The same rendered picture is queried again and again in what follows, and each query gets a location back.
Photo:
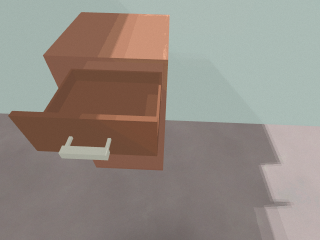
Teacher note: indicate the handle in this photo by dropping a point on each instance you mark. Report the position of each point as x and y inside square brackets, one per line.
[84, 152]

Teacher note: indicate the cabinet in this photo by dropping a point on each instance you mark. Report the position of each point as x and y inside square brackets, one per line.
[120, 42]

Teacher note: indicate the drawer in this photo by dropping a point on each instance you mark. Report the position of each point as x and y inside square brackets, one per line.
[92, 105]

